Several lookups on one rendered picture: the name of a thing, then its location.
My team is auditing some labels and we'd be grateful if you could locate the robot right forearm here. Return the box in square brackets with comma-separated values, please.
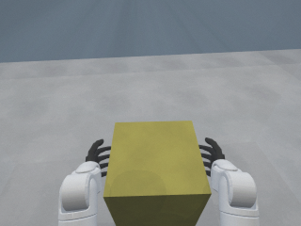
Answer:
[211, 159, 260, 226]

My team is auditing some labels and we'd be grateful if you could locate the robot left forearm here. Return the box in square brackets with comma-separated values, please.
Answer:
[57, 161, 103, 226]

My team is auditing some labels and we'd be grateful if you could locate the carton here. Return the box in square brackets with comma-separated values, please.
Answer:
[103, 121, 212, 226]

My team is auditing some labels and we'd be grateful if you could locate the robot left hand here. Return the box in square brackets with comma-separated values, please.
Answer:
[86, 139, 111, 177]

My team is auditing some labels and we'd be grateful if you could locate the robot right hand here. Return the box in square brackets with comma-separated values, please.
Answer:
[198, 137, 225, 177]

